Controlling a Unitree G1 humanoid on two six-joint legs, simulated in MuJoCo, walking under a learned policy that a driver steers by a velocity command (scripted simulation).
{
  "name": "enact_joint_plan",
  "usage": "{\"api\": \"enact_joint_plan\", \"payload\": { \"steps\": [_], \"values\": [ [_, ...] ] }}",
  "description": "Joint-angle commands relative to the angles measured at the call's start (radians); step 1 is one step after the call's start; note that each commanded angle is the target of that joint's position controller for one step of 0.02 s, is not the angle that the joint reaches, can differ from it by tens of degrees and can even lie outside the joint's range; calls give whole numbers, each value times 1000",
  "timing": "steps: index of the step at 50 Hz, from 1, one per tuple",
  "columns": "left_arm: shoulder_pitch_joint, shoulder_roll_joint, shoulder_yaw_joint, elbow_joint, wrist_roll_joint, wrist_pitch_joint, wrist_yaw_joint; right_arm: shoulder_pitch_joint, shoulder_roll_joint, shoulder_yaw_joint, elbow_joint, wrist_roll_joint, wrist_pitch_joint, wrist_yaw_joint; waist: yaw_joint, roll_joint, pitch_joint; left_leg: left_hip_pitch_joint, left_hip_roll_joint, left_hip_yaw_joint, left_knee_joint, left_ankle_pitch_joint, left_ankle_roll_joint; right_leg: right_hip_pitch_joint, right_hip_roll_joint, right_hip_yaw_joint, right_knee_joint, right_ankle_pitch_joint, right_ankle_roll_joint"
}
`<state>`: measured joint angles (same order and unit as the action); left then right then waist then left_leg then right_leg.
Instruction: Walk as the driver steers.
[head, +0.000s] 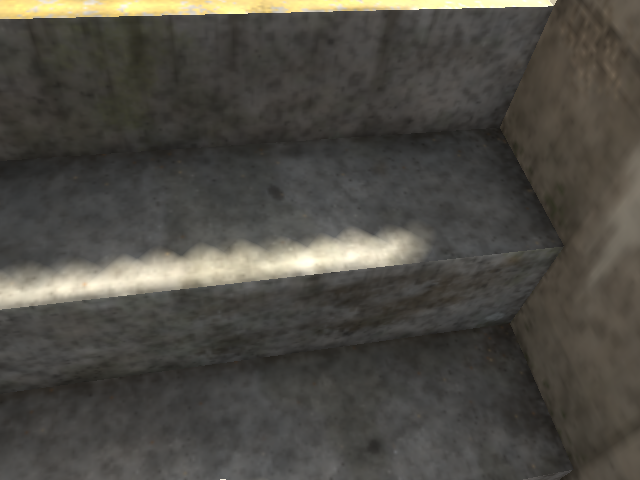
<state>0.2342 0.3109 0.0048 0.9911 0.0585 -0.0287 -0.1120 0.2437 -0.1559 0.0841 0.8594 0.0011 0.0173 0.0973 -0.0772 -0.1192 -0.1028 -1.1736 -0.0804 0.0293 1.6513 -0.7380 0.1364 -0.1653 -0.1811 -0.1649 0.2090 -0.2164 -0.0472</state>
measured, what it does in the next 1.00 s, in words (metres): stands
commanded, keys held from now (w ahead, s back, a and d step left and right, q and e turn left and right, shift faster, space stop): w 1.00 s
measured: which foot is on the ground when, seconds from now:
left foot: down 0.00-1.00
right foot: down 0.00-1.00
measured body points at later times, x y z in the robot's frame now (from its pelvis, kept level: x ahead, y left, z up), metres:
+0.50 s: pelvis +0.00 +0.00 +0.00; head +0.06 +0.04 +0.45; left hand +0.11 +0.25 -0.16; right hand +0.09 -0.22 -0.12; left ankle +0.08 +0.11 -0.54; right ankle -0.09 -0.17 -0.75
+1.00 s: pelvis +0.01 +0.01 +0.00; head +0.07 +0.05 +0.45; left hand +0.14 +0.27 -0.15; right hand +0.10 -0.21 -0.11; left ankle +0.07 +0.11 -0.54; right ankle -0.09 -0.17 -0.74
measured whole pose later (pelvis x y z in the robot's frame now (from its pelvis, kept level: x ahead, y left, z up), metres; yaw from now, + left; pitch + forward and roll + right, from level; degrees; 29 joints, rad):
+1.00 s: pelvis +0.01 +0.01 +0.00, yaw +0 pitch +14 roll +2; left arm 0.19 0.34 0.07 0.86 0.07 0.01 -0.14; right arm 0.24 -0.16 0.07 0.71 0.01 0.08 0.11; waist -0.12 -0.13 -0.15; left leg -1.20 -0.13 0.02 1.62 -0.68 0.10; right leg -0.22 -0.20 -0.14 0.21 -0.18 -0.15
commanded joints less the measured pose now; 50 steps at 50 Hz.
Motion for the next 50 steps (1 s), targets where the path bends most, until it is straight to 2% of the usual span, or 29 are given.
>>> {"api": "enact_joint_plan", "payload": {
  "steps": [1,5,10,16,17,19,20,22,26,34,40,43,46,50],
  "values": [
    [42,118,26,-41,-1,-4,0,40,-107,-24,-52,2,-5,-1,7,103,-65,223,33,-288,-324,-200,106,-95,-69,24,-17,226,-131],
    [40,104,29,-60,0,0,-4,48,-116,-29,-53,6,5,0,7,106,-76,229,35,-319,-375,-211,108,-92,-54,16,2,241,-131],
    [33,104,35,-80,0,3,-6,36,-110,-28,-68,9,12,3,9,111,-77,219,34,-324,-379,-207,104,-86,-53,22,-4,235,-133],
    [22,117,45,-98,1,4,-8,37,-103,-29,-93,7,13,7,5,104,-75,216,23,-292,-336,-181,99,-93,-65,30,-22,226,-143],
    [-4,105,43,-109,-1,12,-15,-16,-95,-27,-107,12,13,10,20,123,-60,212,18,-267,-317,-151,87,-105,-79,40,-40,200,-143],
    [-2,116,47,-114,-3,15,-18,3,-82,-25,-113,12,13,11,14,90,-70,221,10,-241,-281,-126,76,-100,-87,38,-53,194,-144],
    [24,130,53,-114,-1,7,-15,57,-97,-31,-105,9,13,10,1,70,-89,233,7,-254,-284,-139,86,-91,-77,25,-39,223,-150],
    [19,125,54,-122,4,4,-16,45,-110,-36,-118,8,15,9,4,88,-88,244,6,-268,-309,-140,96,-104,-72,22,-23,270,-159],
    [7,119,59,-145,-1,12,-21,39,-111,-38,-145,13,24,7,0,105,-105,247,11,-303,-365,-158,100,-101,-59,19,0,324,-161],
    [12,120,71,-166,2,19,-19,37,-109,-38,-177,16,36,7,-2,110,-110,222,7,-320,-375,-188,98,-93,-51,31,-3,319,-165],
    [-1,137,82,-179,6,24,-20,44,-109,-41,-194,13,40,7,-9,105,-118,224,-7,-294,-351,-164,92,-101,-59,40,-11,326,-179],
    [-1,144,85,-178,14,29,-22,36,-100,-42,-196,11,44,12,-10,93,-116,211,-20,-259,-327,-151,85,-116,-63,42,-21,337,-195],
    [-17,142,87,-181,13,31,-24,43,-104,-42,-198,10,49,14,-22,94,-139,228,-24,-264,-355,-117,87,-112,-57,36,0,415,-198],
    [-14,137,90,-184,18,37,-23,40,-115,-42,-196,14,55,14,-21,110,-149,227,-18,-305,-413,-146,97,-108,-39,33,28,423,-194]
  ]
}}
